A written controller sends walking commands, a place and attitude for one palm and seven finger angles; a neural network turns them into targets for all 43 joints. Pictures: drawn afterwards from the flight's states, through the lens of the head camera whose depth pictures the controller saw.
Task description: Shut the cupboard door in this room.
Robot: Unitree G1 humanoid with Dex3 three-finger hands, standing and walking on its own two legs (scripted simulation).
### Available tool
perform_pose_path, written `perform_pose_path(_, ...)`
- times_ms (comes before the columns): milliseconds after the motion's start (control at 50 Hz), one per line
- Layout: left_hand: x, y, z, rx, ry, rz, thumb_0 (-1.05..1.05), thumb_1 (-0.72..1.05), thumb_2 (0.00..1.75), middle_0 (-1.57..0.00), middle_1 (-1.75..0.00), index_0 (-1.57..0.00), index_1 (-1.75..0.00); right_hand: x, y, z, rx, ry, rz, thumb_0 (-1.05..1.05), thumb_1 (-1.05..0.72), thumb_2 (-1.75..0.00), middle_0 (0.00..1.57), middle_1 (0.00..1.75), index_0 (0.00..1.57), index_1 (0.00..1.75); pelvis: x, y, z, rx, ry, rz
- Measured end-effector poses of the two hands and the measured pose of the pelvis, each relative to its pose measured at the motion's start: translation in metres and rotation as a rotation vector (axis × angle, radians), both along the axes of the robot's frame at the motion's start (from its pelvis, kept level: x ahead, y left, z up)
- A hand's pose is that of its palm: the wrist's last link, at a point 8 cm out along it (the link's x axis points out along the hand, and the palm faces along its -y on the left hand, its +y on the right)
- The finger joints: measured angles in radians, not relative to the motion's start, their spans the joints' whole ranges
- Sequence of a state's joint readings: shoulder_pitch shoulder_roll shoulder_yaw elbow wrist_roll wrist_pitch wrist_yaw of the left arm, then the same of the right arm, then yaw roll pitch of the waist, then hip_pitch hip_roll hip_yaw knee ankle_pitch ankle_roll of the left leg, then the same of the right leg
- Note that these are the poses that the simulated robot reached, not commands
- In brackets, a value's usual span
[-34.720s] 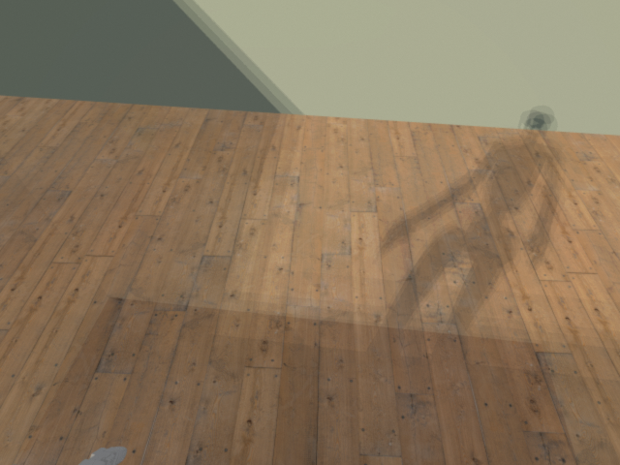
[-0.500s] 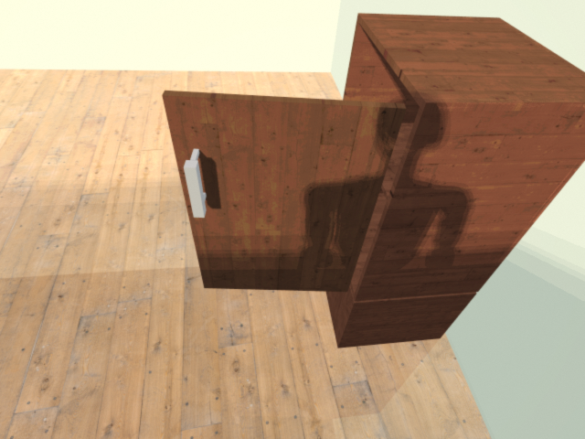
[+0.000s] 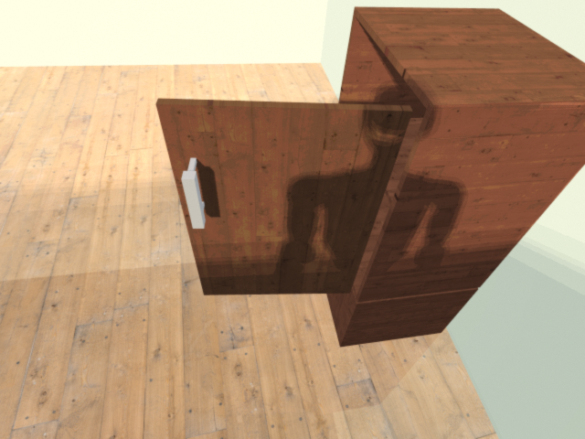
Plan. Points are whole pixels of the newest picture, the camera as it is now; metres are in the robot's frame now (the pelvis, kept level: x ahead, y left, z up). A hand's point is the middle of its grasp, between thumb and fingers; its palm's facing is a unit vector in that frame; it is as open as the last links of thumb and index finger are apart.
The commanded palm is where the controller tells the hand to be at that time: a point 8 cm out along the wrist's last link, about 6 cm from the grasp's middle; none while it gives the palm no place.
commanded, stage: shuffle to correct the standing spot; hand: left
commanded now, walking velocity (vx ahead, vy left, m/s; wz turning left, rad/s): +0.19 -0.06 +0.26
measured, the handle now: (195, 193) +0.53 +0.20 +0.00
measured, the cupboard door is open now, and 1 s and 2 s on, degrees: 84 84 84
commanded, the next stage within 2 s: come to a stop and stand still in 0.30 s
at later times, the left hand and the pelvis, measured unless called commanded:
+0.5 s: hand out of the picture +0.04 +0.18 -0.20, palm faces +0.09 -0.99 -0.11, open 7.4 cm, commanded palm none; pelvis +0.10 +0.02 -0.02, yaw +2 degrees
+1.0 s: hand (173, 431) +0.17 +0.19 -0.18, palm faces +0.08 -0.97 -0.21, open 7.4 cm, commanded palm none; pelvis +0.11 +0.01 -0.01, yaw +4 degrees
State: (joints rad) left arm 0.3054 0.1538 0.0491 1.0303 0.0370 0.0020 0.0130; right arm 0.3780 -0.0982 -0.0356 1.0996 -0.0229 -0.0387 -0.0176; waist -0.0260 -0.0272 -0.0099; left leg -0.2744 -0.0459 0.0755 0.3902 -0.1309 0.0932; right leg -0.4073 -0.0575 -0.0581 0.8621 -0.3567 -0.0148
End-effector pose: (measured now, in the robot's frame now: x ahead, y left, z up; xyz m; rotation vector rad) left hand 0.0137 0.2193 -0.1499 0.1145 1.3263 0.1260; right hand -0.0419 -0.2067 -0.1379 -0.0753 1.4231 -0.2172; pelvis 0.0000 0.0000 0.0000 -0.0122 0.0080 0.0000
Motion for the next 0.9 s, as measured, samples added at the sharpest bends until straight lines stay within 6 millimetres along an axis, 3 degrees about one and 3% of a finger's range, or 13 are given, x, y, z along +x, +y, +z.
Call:
perform_pose_path(120, 0.044, 0.003, 0.011, 0.039, -0.084, -0.006, 0.01, 0.93, 0.9, -0.19, -0.3, -0.2, -0.3, 0.007, -0.002, -0.006, 0.03, 0.034, -0.005, 0.0, -0.91, -0.89, 0.21, 0.3, 0.21, 0.3, 0.014, -0.007, 0.0, 0.01, 0.012, 0.03)
perform_pose_path(200, 0.049, -0.004, 0.011, 0.048, -0.108, 0.032, 0.01, 0.92, 0.9, -0.19, -0.3, -0.2, -0.3, 0.025, -0.012, -0.012, 0.035, 0.055, 0.024, 0.0, -0.91, -0.89, 0.21, 0.3, 0.2, 0.3, 0.027, -0.011, -0.003, 0.005, 0.002, 0.041)
perform_pose_path(340, 0.019, -0.004, 0.002, 0.012, 0.049, 0.083, 0.0, 0.92, 0.9, -0.2, -0.3, -0.2, -0.3, 0.109, -0.022, -0.002, -0.019, -0.057, 0.08, 0.0, -0.91, -0.89, 0.2, 0.3, 0.2, 0.3, 0.06, 0.0, -0.002, -0.01, -0.004, 0.058)
perform_pose_path(420, 0.008, 0.001, -0.016, -0.038, 0.149, 0.112, 0.0, 0.92, 0.9, -0.2, -0.3, -0.2, -0.3, 0.162, -0.013, -0.005, -0.063, -0.137, 0.132, 0.0, -0.91, -0.9, 0.2, 0.3, 0.2, 0.3, 0.086, 0.017, -0.015, -0.024, -0.011, 0.062)
perform_pose_path(480, 0.015, 0.007, -0.024, -0.055, 0.207, 0.098, 0.0, 0.91, 0.9, -0.2, -0.3, -0.2, -0.3, 0.188, -0.003, -0.004, -0.081, -0.168, 0.144, 0.0, -0.91, -0.9, 0.2, 0.3, 0.2, 0.3, 0.098, 0.023, -0.019, 0.001, -0.012, 0.044)
perform_pose_path(580, 0.059, 0.017, -0.015, -0.035, 0.162, 0.082, 0.01, 0.91, 0.9, -0.2, -0.3, -0.2, -0.3, 0.204, 0.005, 0.003, -0.09, -0.143, 0.139, 0.0, -0.94, -0.89, 0.2, 0.3, 0.2, 0.3, 0.111, 0.026, -0.008, 0.005, -0.011, 0.038)
perform_pose_path(720, 0.122, 0.025, -0.003, 0.041, 0.019, 0.06, 0.01, 0.92, 0.9, -0.2, -0.3, -0.2, -0.3, 0.216, -0.008, -0.005, -0.063, -0.117, 0.126, 0.0, -0.93, -0.89, 0.21, 0.3, 0.21, 0.3, 0.118, 0.013, -0.007, 0.004, -0.016, 0.047)
perform_pose_path(800, 0.14, 0.024, 0.001, 0.094, -0.046, 0.041, 0.01, 0.92, 0.9, -0.2, -0.3, -0.2, -0.3, 0.222, -0.021, -0.02, -0.036, -0.124, 0.108, 0.0, -0.92, -0.89, 0.21, 0.3, 0.21, 0.3, 0.119, 0.001, -0.015, 0.013, -0.016, 0.047)
perform_pose_path(900, 0.148, 0.018, 0.007, 0.094, -0.079, 0.029, 0.0, 0.91, 0.9, -0.2, -0.3, -0.2, -0.3, 0.222, -0.025, -0.018, -0.027, -0.12, 0.107, 0.0, -0.92, -0.89, 0.2, 0.3, 0.2, 0.3, 0.115, 0.0, -0.011, 0.006, -0.018, 0.057)
